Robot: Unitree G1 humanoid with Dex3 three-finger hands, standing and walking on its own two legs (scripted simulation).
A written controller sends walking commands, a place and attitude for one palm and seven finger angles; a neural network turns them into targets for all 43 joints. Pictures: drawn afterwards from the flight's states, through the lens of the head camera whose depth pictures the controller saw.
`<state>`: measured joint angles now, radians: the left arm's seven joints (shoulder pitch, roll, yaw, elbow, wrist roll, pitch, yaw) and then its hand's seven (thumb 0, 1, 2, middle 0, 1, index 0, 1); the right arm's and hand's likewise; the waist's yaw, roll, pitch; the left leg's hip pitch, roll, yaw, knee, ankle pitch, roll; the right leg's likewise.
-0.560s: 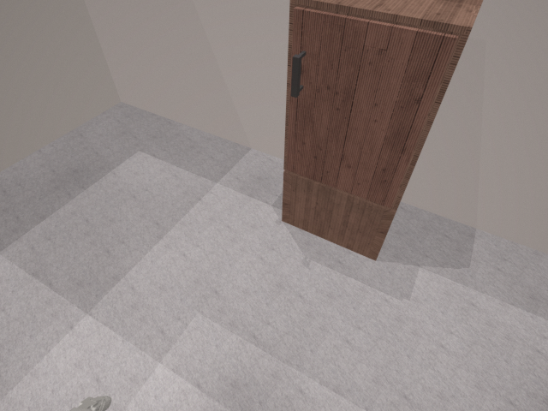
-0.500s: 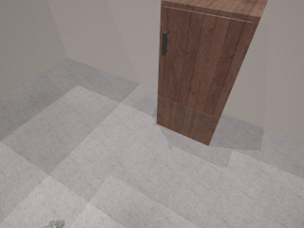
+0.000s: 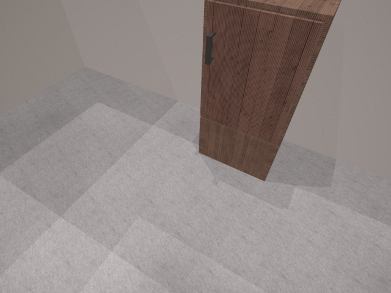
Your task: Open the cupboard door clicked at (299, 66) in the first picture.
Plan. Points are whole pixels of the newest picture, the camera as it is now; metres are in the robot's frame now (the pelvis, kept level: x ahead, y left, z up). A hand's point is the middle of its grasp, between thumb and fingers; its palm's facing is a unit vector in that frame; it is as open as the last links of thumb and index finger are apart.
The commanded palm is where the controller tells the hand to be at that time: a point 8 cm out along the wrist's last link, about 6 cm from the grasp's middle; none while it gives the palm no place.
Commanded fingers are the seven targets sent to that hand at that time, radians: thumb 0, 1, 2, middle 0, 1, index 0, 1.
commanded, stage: stand and wait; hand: left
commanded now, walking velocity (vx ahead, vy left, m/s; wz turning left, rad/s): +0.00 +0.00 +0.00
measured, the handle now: (210, 48) +1.05 +0.00 +0.01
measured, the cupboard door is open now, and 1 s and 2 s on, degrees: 0 0 0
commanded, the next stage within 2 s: look at it before walking up in 0.26 s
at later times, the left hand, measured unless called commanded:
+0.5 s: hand out of the picture +0.09 +0.24 -0.15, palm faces -0.03 -0.94 -0.34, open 7.3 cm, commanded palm none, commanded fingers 0.00 0.90 0.90 -0.20 -0.30 -0.20 -0.30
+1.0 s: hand out of the picture +0.09 +0.24 -0.15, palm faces -0.03 -0.94 -0.34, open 7.3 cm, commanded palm none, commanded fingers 0.00 0.90 0.90 -0.20 -0.30 -0.20 -0.30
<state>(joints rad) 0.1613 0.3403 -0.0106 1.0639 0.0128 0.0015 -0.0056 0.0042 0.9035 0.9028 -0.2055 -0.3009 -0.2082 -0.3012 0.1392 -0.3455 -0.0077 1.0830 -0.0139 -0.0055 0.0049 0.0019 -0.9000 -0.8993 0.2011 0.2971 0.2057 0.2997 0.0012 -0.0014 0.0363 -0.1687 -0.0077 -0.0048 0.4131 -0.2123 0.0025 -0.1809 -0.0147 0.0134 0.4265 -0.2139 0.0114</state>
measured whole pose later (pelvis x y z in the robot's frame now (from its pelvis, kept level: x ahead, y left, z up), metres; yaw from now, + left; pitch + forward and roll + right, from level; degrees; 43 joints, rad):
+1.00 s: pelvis +0.01 -0.01 +0.00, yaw +0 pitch -2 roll +0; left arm 0.13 0.34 -0.01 1.08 0.01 -0.01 0.00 0.00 0.90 0.90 -0.21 -0.30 -0.21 -0.30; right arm 0.11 -0.35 0.00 1.11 -0.01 -0.01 0.00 0.00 -0.90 -0.90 0.20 0.30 0.21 0.30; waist 0.00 0.00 0.04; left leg -0.12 0.00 -0.01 0.35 -0.20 -0.01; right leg -0.14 0.00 0.01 0.37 -0.20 0.00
